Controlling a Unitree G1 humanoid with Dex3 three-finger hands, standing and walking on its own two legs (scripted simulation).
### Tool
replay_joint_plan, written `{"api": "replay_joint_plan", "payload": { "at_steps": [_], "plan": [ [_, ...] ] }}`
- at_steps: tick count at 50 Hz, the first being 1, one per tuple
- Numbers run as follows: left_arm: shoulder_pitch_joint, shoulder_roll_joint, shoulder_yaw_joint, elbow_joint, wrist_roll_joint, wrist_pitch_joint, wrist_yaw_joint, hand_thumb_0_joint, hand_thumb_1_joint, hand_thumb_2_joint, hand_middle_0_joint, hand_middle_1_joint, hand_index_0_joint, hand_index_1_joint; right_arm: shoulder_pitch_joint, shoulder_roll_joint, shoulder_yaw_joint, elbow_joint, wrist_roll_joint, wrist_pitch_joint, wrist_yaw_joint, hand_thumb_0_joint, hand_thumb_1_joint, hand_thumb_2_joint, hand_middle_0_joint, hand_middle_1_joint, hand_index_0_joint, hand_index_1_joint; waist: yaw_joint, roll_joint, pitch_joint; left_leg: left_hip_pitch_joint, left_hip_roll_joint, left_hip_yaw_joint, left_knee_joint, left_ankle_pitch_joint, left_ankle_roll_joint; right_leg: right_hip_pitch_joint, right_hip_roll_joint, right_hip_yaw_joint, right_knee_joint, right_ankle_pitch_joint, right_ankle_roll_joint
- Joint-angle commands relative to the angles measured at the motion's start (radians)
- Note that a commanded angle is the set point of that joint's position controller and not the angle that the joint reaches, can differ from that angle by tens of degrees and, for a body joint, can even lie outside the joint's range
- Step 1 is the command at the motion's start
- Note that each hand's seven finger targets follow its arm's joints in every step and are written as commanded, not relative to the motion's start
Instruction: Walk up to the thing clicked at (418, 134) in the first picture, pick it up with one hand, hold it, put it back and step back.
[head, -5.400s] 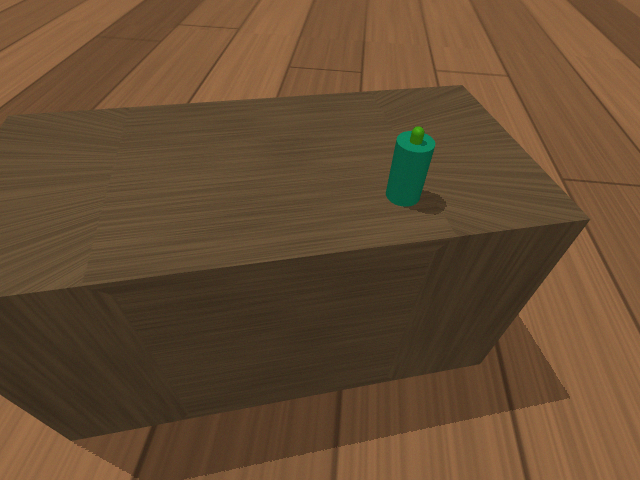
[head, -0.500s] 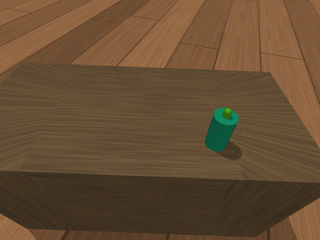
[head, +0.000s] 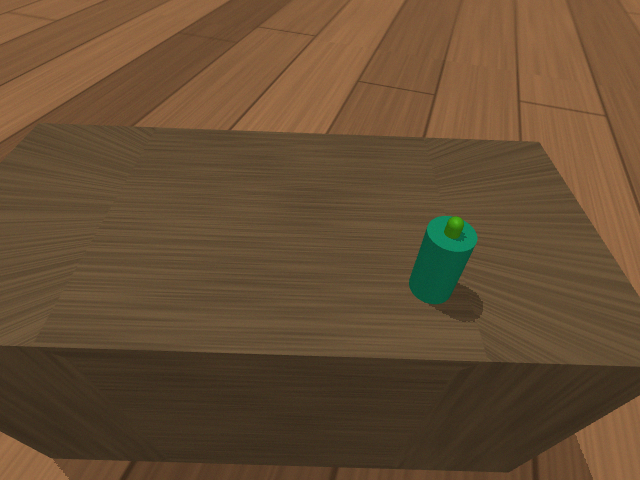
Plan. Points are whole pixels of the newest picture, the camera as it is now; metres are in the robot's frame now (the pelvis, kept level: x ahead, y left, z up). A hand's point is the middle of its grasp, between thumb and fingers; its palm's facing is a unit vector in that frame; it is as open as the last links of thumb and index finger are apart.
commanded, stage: rise first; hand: right
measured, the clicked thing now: (442, 255) +0.47 -0.19 +0.00
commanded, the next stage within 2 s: go down in 1.72 s
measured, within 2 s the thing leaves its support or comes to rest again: neither
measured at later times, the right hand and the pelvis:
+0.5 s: hand out of the picture +0.16 -0.26 -0.09, palm faces +0.28 +0.89 -0.36, open 15.1 cm; pelvis +0.01 +0.01 -0.01, yaw -3 degrees
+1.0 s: hand (563, 466) +0.16 -0.26 +0.01, palm faces +0.36 +0.86 -0.37, open 17.7 cm; pelvis +0.00 +0.02 +0.00, yaw -4 degrees
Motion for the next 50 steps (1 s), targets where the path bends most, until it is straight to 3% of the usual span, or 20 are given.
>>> {"api": "replay_joint_plan", "payload": {
  "at_steps": [1, 4, 5, 6, 7, 8, 9, 11, 13, 15, 19, 21, 23, 24, 29, 36, 42, 44, 48, 50],
  "plan": [
    [-0.03, 0.219, 0.046, -0.057, 0.001, -0.016, 0.014, 0.0, 0.9, 0.9, -0.2, -0.3, -0.2, -0.301, -0.033, -0.211, -0.037, -0.058, 0.0, -0.02, -0.012, 0.0, -0.9, -0.9, 0.2, 0.3, 0.2, 0.3, -0.003, 0.011, -0.082, -0.008, 0.093, -0.064, -0.042, 0.166, 0.047, 0.033, -0.112, 0.099, -0.053, 0.11, -0.024],
    [-0.026, 0.216, 0.044, -0.057, 0.001, -0.017, 0.014, 0.0, 0.82, 0.82, -0.12, -0.22, -0.12, -0.221, -0.043, -0.22, -0.04, -0.059, -0.001, -0.02, -0.013, 0.0, -0.82, -0.82, 0.12, 0.22, 0.12, 0.22, 0.001, 0.014, -0.091, 0.009, 0.094, -0.063, -0.035, 0.172, 0.048, 0.025, -0.113, 0.102, -0.058, 0.119, -0.025],
    [-0.376, 0.051, 0.029, -0.407, -0.086, -0.128, 0.021, 0.0, 0.74, 0.74, -0.04, -0.14, -0.04, -0.141, -0.394, -0.029, -0.019, -0.41, 0.07, -0.096, -0.023, 0.0, -0.74, -0.74, 0.066, 0.14, 0.057, 0.14, -0.004, -0.046, -0.102, -0.087, -0.033, 0.068, 0.066, 0.092, 0.036, -0.139, 0.014, 0.033, 0.052, 0.107, -0.018],
    [-0.34, 0.081, 0.017, -0.474, -0.109, -0.147, 0.042, 0.0, 0.66, 0.66, -0.022, -0.06, -0.002, -0.061, -0.362, -0.069, -0.027, -0.438, 0.108, -0.138, -0.045, 0.0, -0.66, -0.66, 0.063, 0.06, 0.057, 0.06, -0.037, 0.04, -0.131, -0.018, -0.042, 0.071, 0.019, -0.003, 0.04, -0.09, 0.002, 0.039, 0.014, 0.039, -0.018],
    [-0.213, 0.144, 0.048, -0.365, -0.111, -0.139, 0.06, 0.0, 0.58, 0.58, -0.022, -0.031, -0.001, -0.054, -0.229, -0.154, -0.064, -0.334, 0.104, -0.125, -0.063, 0.0, -0.58, -0.58, 0.059, 0.046, 0.055, 0.046, -0.026, 0.029, -0.071, -0.058, -0.037, 0.068, 0.012, -0.027, 0.041, -0.108, 0.009, 0.033, 0.018, 0.015, -0.02],
    [-0.158, 0.183, 0.094, -0.29, -0.105, -0.127, 0.069, 0.0, 0.5, 0.5, -0.026, -0.036, -0.008, -0.055, -0.17, -0.174, -0.1, -0.235, 0.099, -0.103, -0.077, 0.0, -0.5, -0.5, 0.062, 0.045, 0.056, 0.045, -0.029, 0.002, -0.061, -0.102, -0.04, 0.076, 0.048, -0.016, 0.041, -0.151, 0.015, 0.029, 0.04, 0.026, -0.017],
    [-0.142, 0.23, 0.15, -0.299, -0.097, -0.122, 0.08, 0.0, 0.42, 0.42, -0.026, -0.037, -0.013, -0.052, -0.182, -0.24, -0.169, -0.256, 0.092, -0.1, -0.089, 0.0, -0.42, -0.42, 0.061, 0.045, 0.055, 0.045, -0.027, -0.035, -0.132, -0.09, -0.032, 0.077, 0.073, 0.016, 0.042, -0.142, 0.02, 0.026, 0.066, 0.056, -0.015],
    [-0.13, 0.159, 0.137, -0.281, -0.077, -0.128, 0.084, 0.0, 0.26, 0.26, -0.029, -0.041, -0.022, -0.048, -0.17, -0.177, -0.16, -0.283, 0.068, -0.108, -0.094, 0.0, -0.26, -0.26, 0.06, 0.046, 0.055, 0.046, -0.025, -0.039, -0.231, -0.066, -0.034, 0.078, 0.089, 0.064, 0.049, -0.117, 0.013, 0.036, 0.083, 0.122, -0.01],
    [-0.02, 0.135, 0.174, -0.278, -0.046, -0.118, 0.078, 0.0, 0.12, 0.194, -0.038, -0.045, -0.038, -0.044, 0.044, -0.195, -0.241, -0.354, 0.048, -0.099, -0.093, 0.0, -0.1, -0.179, 0.059, 0.047, 0.054, 0.047, -0.06, -0.075, -0.277, -0.019, -0.038, 0.086, 0.097, 0.143, 0.056, -0.105, 0.019, 0.036, 0.077, 0.21, -0.004],
    [0.069, 0.167, 0.204, -0.338, -0.039, -0.106, 0.087, 0.0, 0.011, 0.134, -0.044, -0.05, -0.055, -0.039, 0.076, -0.198, -0.249, -0.406, 0.05, -0.087, -0.093, 0.0, 0.033, -0.148, 0.056, 0.048, 0.053, 0.048, -0.011, -0.019, -0.316, 0.017, -0.045, 0.095, 0.085, 0.251, 0.042, -0.053, 0.023, 0.03, 0.082, 0.293, -0.008],
    [-0.006, 0.042, 0.14, -0.453, -0.044, -0.094, 0.083, 0.0, -0.209, 0.107, -0.048, -0.048, -0.047, -0.048, 0.028, -0.087, -0.19, -0.624, 0.06, -0.076, -0.077, 0.0, 0.259, -0.104, 0.046, 0.053, 0.049, 0.053, -0.016, -0.045, -0.243, -0.01, -0.042, 0.101, 0.065, 0.235, 0.042, -0.062, 0.023, 0.031, 0.062, 0.268, -0.01],
    [-0.023, 0.058, 0.154, -0.47, -0.043, -0.094, 0.091, 0.0, -0.36, 0.086, -0.055, -0.046, -0.047, -0.053, 0.009, -0.116, -0.209, -0.683, 0.056, -0.074, -0.085, 0.0, 0.371, -0.081, 0.043, 0.055, 0.047, 0.055, -0.012, -0.042, -0.216, -0.022, -0.04, 0.102, 0.049, 0.201, 0.042, -0.07, 0.02, 0.032, 0.051, 0.232, -0.014],
    [-0.049, 0.025, 0.124, -0.541, -0.044, -0.102, 0.094, 0.0, -0.464, 0.069, -0.06, -0.051, -0.051, -0.059, -0.031, -0.079, -0.174, -0.801, 0.059, -0.082, -0.083, 0.0, 0.455, -0.066, 0.04, 0.056, 0.045, 0.056, -0.005, -0.046, -0.188, -0.032, -0.037, 0.103, 0.039, 0.158, 0.044, -0.061, 0.019, 0.033, 0.038, 0.185, -0.016],
    [-0.034, 0.039, 0.134, -0.545, -0.044, -0.103, 0.098, 0.0, -0.514, 0.055, -0.063, -0.053, -0.056, -0.06, 0.015, -0.119, -0.21, -0.808, 0.054, -0.083, -0.088, 0.0, 0.496, -0.058, 0.039, 0.056, 0.045, 0.057, -0.019, -0.044, -0.182, -0.026, -0.038, 0.108, 0.042, 0.159, 0.045, -0.057, 0.02, 0.037, 0.035, 0.193, -0.015],
    [0.016, 0.021, 0.112, -0.645, -0.042, -0.11, 0.106, 0.0, -0.557, 0.053, -0.06, -0.053, -0.052, -0.061, 0.103, -0.138, -0.249, -0.948, 0.053, -0.102, -0.093, 0.0, 0.568, -0.046, 0.036, 0.058, 0.043, 0.058, -0.032, -0.032, -0.16, -0.003, -0.024, 0.106, 0.027, 0.142, 0.037, -0.035, 0.036, 0.031, 0.033, 0.177, -0.02],
    [0.11, 0.018, 0.139, -0.641, -0.038, -0.098, 0.095, 0.0, -0.553, 0.048, -0.053, -0.05, -0.049, -0.054, 0.191, -0.134, -0.302, -1.059, 0.056, -0.118, -0.079, 0.0, 0.611, -0.033, 0.032, 0.06, 0.042, 0.06, -0.032, -0.032, -0.134, 0.005, -0.027, 0.118, 0.036, 0.191, 0.037, -0.002, 0.035, 0.029, 0.028, 0.236, -0.019],
    [0.03, 0.032, 0.166, -0.672, -0.035, -0.106, 0.084, 0.0, -0.547, 0.045, -0.052, -0.05, -0.05, -0.052, 0.189, -0.123, -0.318, -1.163, 0.06, -0.141, -0.068, 0.0, 0.611, -0.031, 0.035, 0.059, 0.043, 0.059, -0.048, -0.007, -0.113, 0.013, -0.022, 0.121, 0.027, 0.164, 0.036, -0.007, 0.035, 0.036, 0.019, 0.213, -0.018],
    [0.012, -0.014, 0.126, -0.667, -0.032, -0.109, 0.08, 0.0, -0.559, 0.056, -0.052, -0.052, -0.047, -0.058, 0.182, -0.111, -0.305, -1.209, 0.056, -0.157, -0.067, 0.0, 0.611, -0.033, 0.036, 0.059, 0.043, 0.059, -0.05, -0.029, -0.102, 0.013, -0.017, 0.114, 0.021, 0.133, 0.037, -0.014, 0.04, 0.034, 0.018, 0.18, -0.019],
    [0.024, -0.015, 0.127, -0.644, -0.03, -0.11, 0.081, 0.0, -0.552, 0.051, -0.051, -0.052, -0.048, -0.055, 0.222, -0.122, -0.327, -1.24, 0.053, -0.183, -0.066, 0.0, 0.611, -0.031, 0.037, 0.058, 0.043, 0.059, -0.062, -0.018, -0.087, 0.016, -0.018, 0.118, 0.014, 0.094, 0.038, -0.021, 0.04, 0.035, 0.009, 0.147, -0.021],
    [0.013, 0.017, 0.156, -0.674, -0.029, -0.117, 0.084, 0.0, -0.556, 0.054, -0.05, -0.052, -0.045, -0.057, 0.216, -0.135, -0.349, -1.265, 0.056, -0.197, -0.065, 0.0, 0.611, -0.029, 0.037, 0.058, 0.044, 0.059, -0.048, -0.003, -0.106, 0.018, -0.019, 0.119, 0.009, 0.079, 0.036, -0.015, 0.042, 0.035, 0.007, 0.13, -0.024]
  ]
}}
